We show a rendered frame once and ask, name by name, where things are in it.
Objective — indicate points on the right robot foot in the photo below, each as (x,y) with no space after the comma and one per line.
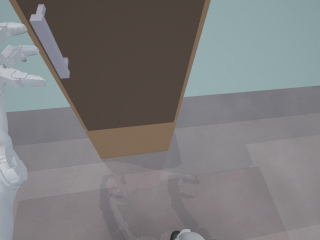
(174,235)

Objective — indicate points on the handle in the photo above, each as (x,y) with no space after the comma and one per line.
(46,38)

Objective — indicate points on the robot right shin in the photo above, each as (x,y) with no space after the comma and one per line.
(184,230)

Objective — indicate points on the left robot forearm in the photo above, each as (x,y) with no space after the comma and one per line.
(5,139)

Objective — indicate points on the left robot upper arm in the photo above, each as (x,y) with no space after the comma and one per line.
(13,173)

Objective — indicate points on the cupboard door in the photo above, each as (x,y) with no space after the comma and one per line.
(127,59)

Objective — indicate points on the left robot hand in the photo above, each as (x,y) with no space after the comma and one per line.
(11,56)

